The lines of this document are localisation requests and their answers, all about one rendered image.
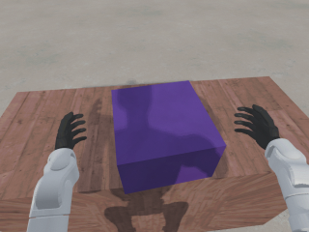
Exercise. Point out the right robot forearm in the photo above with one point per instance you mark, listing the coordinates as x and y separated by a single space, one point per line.
292 172

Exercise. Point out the carton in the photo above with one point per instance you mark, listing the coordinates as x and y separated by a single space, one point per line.
163 136

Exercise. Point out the robot left hand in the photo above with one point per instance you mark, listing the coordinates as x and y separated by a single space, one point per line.
65 135

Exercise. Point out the left robot forearm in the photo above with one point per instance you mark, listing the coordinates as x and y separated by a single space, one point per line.
53 193

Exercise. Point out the pedestal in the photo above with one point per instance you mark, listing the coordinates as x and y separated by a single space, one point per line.
243 190

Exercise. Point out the robot right hand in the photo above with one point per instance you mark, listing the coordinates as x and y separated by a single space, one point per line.
262 128

